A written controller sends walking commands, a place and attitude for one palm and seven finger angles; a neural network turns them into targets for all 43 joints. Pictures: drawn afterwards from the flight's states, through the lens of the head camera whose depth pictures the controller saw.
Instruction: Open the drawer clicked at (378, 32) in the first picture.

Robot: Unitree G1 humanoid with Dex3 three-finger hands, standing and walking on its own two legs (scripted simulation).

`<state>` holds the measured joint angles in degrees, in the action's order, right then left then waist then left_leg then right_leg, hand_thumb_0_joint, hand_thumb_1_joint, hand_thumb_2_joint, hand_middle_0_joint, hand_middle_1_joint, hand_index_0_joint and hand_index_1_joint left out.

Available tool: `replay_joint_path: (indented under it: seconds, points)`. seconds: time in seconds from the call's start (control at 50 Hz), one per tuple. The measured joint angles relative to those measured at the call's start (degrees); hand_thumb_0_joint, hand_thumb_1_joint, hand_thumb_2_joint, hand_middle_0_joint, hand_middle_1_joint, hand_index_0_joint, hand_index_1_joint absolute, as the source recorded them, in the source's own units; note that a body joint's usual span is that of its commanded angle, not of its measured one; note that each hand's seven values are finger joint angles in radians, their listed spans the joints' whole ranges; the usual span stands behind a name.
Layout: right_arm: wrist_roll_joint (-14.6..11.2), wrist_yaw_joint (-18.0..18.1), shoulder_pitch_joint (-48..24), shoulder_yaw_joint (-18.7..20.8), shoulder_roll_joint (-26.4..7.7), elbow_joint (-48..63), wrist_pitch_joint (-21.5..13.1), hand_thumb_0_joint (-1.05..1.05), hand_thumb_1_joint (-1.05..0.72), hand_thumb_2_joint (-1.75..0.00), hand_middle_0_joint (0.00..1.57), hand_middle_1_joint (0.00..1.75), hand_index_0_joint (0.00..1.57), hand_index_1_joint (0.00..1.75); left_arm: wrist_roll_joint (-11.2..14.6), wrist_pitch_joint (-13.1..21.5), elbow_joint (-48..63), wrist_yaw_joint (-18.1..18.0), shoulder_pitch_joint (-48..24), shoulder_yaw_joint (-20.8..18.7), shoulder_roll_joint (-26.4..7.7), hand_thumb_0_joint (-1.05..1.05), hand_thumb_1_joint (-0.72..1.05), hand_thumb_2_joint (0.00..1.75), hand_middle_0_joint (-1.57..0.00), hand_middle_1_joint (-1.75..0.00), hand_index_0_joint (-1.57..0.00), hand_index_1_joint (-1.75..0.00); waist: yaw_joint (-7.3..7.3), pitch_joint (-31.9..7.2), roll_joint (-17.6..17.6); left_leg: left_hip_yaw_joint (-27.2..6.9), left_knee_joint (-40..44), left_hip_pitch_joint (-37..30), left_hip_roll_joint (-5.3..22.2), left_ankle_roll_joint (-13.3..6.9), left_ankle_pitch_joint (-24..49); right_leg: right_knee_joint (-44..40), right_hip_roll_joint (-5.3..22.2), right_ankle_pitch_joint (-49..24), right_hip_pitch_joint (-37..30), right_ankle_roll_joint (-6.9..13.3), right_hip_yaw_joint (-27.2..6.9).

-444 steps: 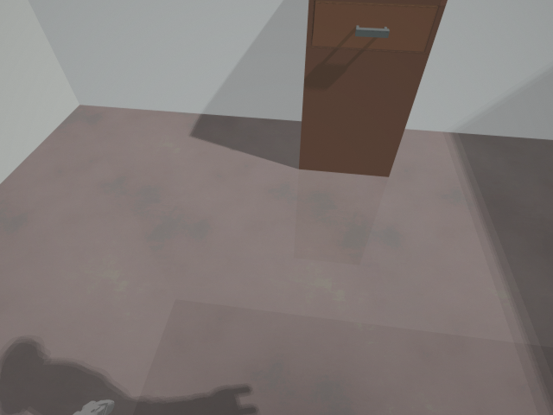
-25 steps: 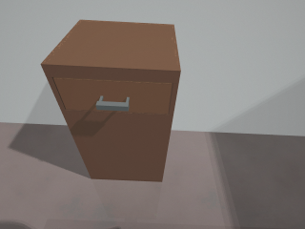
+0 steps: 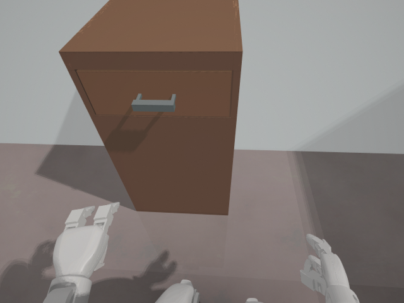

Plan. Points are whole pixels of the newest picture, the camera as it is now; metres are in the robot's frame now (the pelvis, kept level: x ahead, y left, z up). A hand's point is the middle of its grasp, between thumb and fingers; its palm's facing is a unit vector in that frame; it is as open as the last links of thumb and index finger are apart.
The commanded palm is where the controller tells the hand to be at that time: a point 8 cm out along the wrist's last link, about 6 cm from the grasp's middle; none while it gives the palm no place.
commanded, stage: raise the hand with hooked fingers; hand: left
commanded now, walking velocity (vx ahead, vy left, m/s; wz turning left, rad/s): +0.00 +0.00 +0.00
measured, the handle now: (155, 101) +0.63 +0.23 +0.04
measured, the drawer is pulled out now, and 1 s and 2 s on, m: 0.00 0.00 0.00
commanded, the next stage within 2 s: move the hooked fingers above the handle in 1.46 s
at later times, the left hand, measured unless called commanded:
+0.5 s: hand (96, 195) +0.28 +0.25 +0.07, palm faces +0.07 -0.09 -0.99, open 11.6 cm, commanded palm +0.26 +0.25 +0.13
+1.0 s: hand (104, 130) +0.39 +0.25 +0.14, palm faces +0.09 -0.08 -0.99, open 13.8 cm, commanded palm +0.37 +0.25 +0.21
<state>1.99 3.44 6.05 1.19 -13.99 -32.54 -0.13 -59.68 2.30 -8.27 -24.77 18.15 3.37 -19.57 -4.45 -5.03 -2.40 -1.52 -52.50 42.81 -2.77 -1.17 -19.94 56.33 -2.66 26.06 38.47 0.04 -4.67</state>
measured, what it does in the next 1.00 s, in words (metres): shifts its weight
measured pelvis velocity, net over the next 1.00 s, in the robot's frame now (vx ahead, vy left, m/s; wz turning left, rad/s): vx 0.10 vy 0.00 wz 0.02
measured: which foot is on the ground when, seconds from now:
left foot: down 0.00-1.00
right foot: down 0.00-1.00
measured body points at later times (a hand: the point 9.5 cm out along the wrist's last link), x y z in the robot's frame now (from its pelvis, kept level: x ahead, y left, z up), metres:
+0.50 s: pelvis +0.05 +0.00 +0.03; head +0.06 -0.02 +0.48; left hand +0.28 +0.25 +0.12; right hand +0.25 -0.21 -0.07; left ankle +0.12 +0.11 -0.68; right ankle +0.06 -0.12 -0.68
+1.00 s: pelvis +0.10 +0.00 +0.05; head +0.11 -0.03 +0.49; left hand +0.38 +0.25 +0.20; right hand +0.32 -0.21 -0.05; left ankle +0.12 +0.11 -0.68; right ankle +0.06 -0.12 -0.68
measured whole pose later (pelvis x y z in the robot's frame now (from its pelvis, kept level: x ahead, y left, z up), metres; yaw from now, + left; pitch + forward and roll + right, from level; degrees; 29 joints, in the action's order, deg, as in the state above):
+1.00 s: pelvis +0.10 +0.00 +0.05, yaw +1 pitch +3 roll +0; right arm 0.4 2.5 5.2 -0.7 -13.9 -34.0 7.3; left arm -52.2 -6.9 1.5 -4.0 -2.0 3.3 -27.9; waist -4.5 -2.2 -4.1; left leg -3.2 -34.6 21.5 -3.4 -1.1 -15.7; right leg 35.3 -1.0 22.5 15.4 0.0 -3.9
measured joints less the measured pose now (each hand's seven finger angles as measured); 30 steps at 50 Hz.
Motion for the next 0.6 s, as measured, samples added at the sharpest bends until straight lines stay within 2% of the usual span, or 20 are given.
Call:
replay_joint_path:
  seconds: [0.1,0.16,0.24,0.28,0.34,0.4,0.5,0.6]
  points:
    - [1.3,1.4,-1.0,-0.3,0.7,-0.1,0.8,0.01,-0.91,-0.9,0.2,0.3,0.2,0.3,-1.0,1.2,3.3,-2.0,0.0,0.2,-2.3,0.01,0.46,0.71,-0.26,-0.58,-0.25,-0.58,-0.6,0.9,0.0,-2.5,-1.5,-0.7,0.2,0.3,-0.4,-0.7,-0.5,-0.6,-2.2,0.6,2.4]
    - [1.1,1.6,-1.7,-1.2,1.3,-0.7,1.5,0.01,-0.91,-0.9,0.2,0.3,0.2,0.3,0.2,-0.7,3.2,-2.2,-2.6,-0.1,-3.5,0.01,0.39,0.68,-0.26,-0.63,-0.26,-0.62,-0.42,1.4,-0.1,-3.2,-1.5,-2.0,0.1,0.9,0.5,-1.3,-0.6,-2.2,-3.9,0.7,3.1]
    - [0.5,1.6,-1.5,-2.5,2.1,-1.1,2.3,0.01,-0.9,-0.9,0.21,0.3,0.2,0.3,2.4,-4.9,1.9,0.9,-6.0,0.2,-3.8,0.01,0.29,0.64,-0.27,-0.69,-0.26,-0.68,-0.02,1.8,-0.6,-3.2,0.8,-5.1,0.1,1.0,1.5,-3.5,-0.3,-2.3,-7.0,0.6,3.0]
    - [0.3,1.6,-0.9,-3.1,2.4,-1.1,2.4,0.01,-0.9,-0.9,0.21,0.3,0.2,0.3,3.3,-5.8,2.4,3.2,-6.5,0.4,-3.7,0.01,0.25,0.62,-0.27,-0.72,-0.27,-0.71,0.21,2.0,-0.8,-2.9,2.9,-7.1,0.1,0.9,2.4,-5.3,-0.2,-2.8,-8.7,0.5,2.5]
    - [0.4,1.3,0.4,-3.6,2.5,-0.7,2.4,0.01,-0.9,-0.9,0.21,0.3,0.2,0.3,3.6,-5.3,4.4,6.2,-5.9,0.7,-3.8,0.01,0.18,0.59,-0.27,-0.76,-0.27,-0.75,0.43,2.0,-1.2,-2.4,6.1,-9.8,0.3,0.7,5.0,-7.9,-0.2,-3.4,-11.1,0.3,1.9]
    - [0.5,0.9,1.6,-3.6,2.3,-0.7,2.7,0.01,-0.9,-0.9,0.21,0.3,0.2,0.3,3.2,-3.6,6.4,7.6,-5.2,0.7,-4.1,0.01,0.11,0.56,-0.28,-0.81,-0.28,-0.8,0.5,2.3,-1.2,-1.8,8.1,-11.9,0.2,0.7,5.1,-9.9,0.1,-3.5,-13.0,0.1,1.2]
    - [0.5,0.1,2.6,-2.4,1.3,-1.3,3.3,0.01,-0.9,-0.9,0.21,0.3,0.2,0.3,3.1,-2.3,8.4,7.8,-4.9,-0.5,-4.7,0.01,0.0,0.51,-0.29,-0.88,-0.28,-0.87,0.2,2.9,-1.3,-1.2,10.1,-13.7,0.1,0.3,4.5,-12.2,0.4,-3.4,-14.9,-0.2,0.6]
    - [0.3,-0.5,2.4,-1.2,0.2,-2.1,4.1,0.01,-0.9,-0.9,0.21,0.3,0.2,0.3,4.1,-3.8,10.1,8.3,-6.1,-1.5,-5.2,0.0,-0.12,0.46,-0.3,-0.96,-0.29,-0.95,0.04,2.8,-1.5,-1.2,11.1,-14.7,-0.3,0.1,3.8,-13.6,0.9,-2.8,-16.1,-0.3,0.5]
